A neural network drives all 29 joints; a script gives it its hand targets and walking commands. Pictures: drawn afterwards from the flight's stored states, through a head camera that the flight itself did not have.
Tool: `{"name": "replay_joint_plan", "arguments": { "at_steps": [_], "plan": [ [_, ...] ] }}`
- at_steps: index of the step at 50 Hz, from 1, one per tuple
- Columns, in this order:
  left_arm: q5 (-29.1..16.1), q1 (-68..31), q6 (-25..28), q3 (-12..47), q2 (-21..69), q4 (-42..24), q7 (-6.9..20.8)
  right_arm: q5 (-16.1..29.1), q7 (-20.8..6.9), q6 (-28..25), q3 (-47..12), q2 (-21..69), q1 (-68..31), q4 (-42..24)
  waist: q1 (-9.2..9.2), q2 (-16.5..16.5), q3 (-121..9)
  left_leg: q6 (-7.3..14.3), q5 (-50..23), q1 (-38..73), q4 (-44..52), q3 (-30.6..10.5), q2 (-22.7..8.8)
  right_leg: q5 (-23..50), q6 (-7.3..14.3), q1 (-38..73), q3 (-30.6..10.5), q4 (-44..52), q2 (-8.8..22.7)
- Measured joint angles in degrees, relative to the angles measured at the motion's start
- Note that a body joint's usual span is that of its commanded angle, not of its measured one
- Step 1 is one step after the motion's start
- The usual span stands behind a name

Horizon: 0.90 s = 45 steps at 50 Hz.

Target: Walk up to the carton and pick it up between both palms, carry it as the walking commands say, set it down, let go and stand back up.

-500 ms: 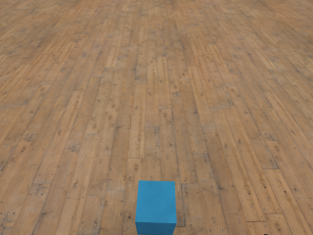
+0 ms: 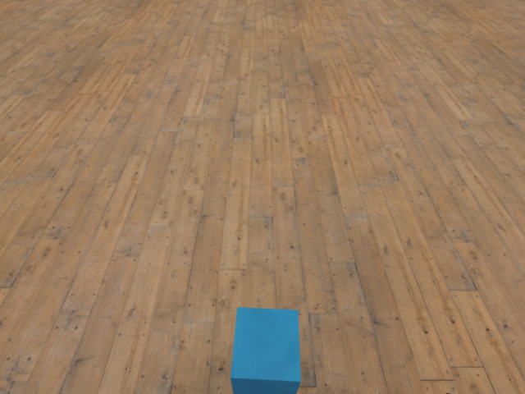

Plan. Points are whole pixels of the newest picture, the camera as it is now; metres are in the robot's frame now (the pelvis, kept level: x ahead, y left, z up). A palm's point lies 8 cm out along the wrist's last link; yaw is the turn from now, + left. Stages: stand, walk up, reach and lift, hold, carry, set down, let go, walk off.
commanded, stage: walk up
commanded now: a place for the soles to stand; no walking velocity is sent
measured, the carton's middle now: (265, 355) +0.41 -0.02 -0.66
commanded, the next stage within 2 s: reach and lift in 0.14 s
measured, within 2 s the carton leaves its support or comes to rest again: neither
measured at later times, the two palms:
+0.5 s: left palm out of the picture +0.18 +0.28 -0.11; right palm out of the picture +0.17 -0.30 -0.11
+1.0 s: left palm (142, 332) +0.30 +0.24 -0.16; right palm (393, 334) +0.29 -0.26 -0.16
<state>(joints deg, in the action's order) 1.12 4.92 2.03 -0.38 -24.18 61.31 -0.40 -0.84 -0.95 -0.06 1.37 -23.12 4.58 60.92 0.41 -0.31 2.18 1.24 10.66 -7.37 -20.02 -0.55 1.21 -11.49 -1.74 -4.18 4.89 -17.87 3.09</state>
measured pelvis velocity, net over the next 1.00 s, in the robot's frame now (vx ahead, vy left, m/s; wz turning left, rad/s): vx -0.08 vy -0.01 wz -0.05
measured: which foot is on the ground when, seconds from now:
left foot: down 0.00-1.00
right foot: down 0.00-1.00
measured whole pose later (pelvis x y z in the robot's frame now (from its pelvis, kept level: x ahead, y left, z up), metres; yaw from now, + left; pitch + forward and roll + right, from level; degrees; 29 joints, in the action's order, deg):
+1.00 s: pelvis -0.08 -0.01 -0.08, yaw -3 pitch +20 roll -1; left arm -1.2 -34.6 -16.1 -11.1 -19.7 41.7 2.7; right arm 0.6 1.7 17.5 9.2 -15.9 -35.5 41.0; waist 0.9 0.4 6.5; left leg -0.1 18.5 -58.4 -56.7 0.5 -1.5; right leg -19.9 0.1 -57.0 2.6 -56.8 1.6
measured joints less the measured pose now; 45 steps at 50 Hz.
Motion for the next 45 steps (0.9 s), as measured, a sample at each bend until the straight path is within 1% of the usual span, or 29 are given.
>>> {"name": "replay_joint_plan", "arguments": {
  "at_steps": [7, 8, 10, 12, 13, 16, 19, 24, 29, 36, 45],
  "plan": [
    [0.0, -0.1, -0.1, -0.1, 0.2, -0.5, -0.1, 0.0, 0.0, 0.1, 0.1, 0.0, -0.3, -0.5, 0.02, 0.0, 0.1, 0.0, 0.3, 0.2, -0.2, -0.2, 0.0, -0.4, 0.0, 0.3, 0.2, -0.1, 0.0],
    [0.2, 0.3, -1.7, -1.2, 0.5, -3.3, 0.3, -0.5, -0.5, 1.2, 1.2, 0.3, 0.5, -3.5, 0.59, 0.0, -0.1, -0.1, 0.7, -0.9, -1.1, 0.2, 0.0, -0.8, 0.2, -1.2, -0.2, -1.5, 0.0],
    [1.4, 0.7, -5.6, -3.8, 1.8, -13.0, 1.5, -1.6, -1.9, 4.2, 3.9, 1.2, 1.4, -12.5, 1.68, 0.0, 1.5, -0.2, 2.2, -3.5, -4.8, 0.9, -0.5, -2.3, 0.3, -4.2, -1.0, -5.5, -0.2],
    [3.1, 0.2, -9.2, -5.8, 3.1, -20.6, 2.6, -2.9, -2.7, 7.8, 5.9, 2.3, 0.3, -19.0, 1.69, -0.1, 4.3, -0.3, 3.7, -5.0, -7.9, 1.2, -1.0, -3.2, 0.3, -5.7, -1.4, -8.2, -0.7],
    [3.9, -0.1, -10.9, -6.7, 3.7, -23.1, 2.9, -3.4, -2.8, 9.4, 6.4, 2.8, -0.3, -21.3, 1.54, -0.1, 5.5, -0.3, 4.0, -5.6, -8.8, 1.3, -1.3, -3.4, 0.2, -6.3, -1.6, -9.0, -0.9],
    [4.8, -0.6, -14.4, -9.2, 4.9, -27.8, 3.3, -4.0, -3.1, 12.5, 7.2, 3.8, -1.5, -25.3, 1.32, 0.1, 7.1, -0.7, 4.4, -7.8, -10.4, 1.8, -1.8, -3.8, 0.7, -8.8, -2.1, -10.8, -1.3],
    [4.6, -0.7, -15.8, -10.9, 5.8, -30.1, 3.7, -3.8, -3.1, 13.7, 7.1, 4.4, -1.7, -26.9, 1.43, 0.3, 6.7, -1.0, 5.3, -11.1, -12.8, 2.2, -2.3, -4.8, 1.0, -12.6, -2.6, -13.7, -1.7],
    [3.4, -2.5, -16.0, -11.4, 5.6, -31.1, 4.4, -2.8, -1.9, 14.4, 6.2, 5.9, -3.9, -29.0, 1.48, 0.4, 5.9, -1.5, 7.8, -17.2, -18.9, 2.5, -2.8, -7.6, 1.2, -19.3, -3.1, -20.6, -2.0],
    [1.9, -8.6, -16.3, -10.6, 5.2, -29.4, 4.5, -2.4, 0.0, 15.4, 5.5, 7.8, -10.1, -28.8, 1.37, 0.3, 5.4, -1.8, 9.5, -23.6, -24.6, 2.2, -3.0, -9.6, 1.6, -25.8, -2.9, -26.8, -2.0],
    [0.5, -18.9, -17.0, -10.3, 4.6, -25.5, 4.8, -1.5, 2.1, 16.9, 5.5, 9.2, -20.0, -26.8, 1.36, 0.8, 4.7, -2.0, 9.6, -32.6, -29.9, 1.6, -3.0, -10.2, 2.0, -34.9, -2.6, -32.4, -1.9],
    [-1.3, -32.1, -17.9, -10.8, 4.1, -21.6, 4.3, 0.4, 2.8, 17.9, 6.9, 8.2, -32.8, -22.6, 0.95, 1.2, 4.5, -1.7, 8.5, -44.8, -34.7, 1.2, -2.9, -9.2, 2.1, -46.8, -2.3, -37.2, -1.7]
  ]
}}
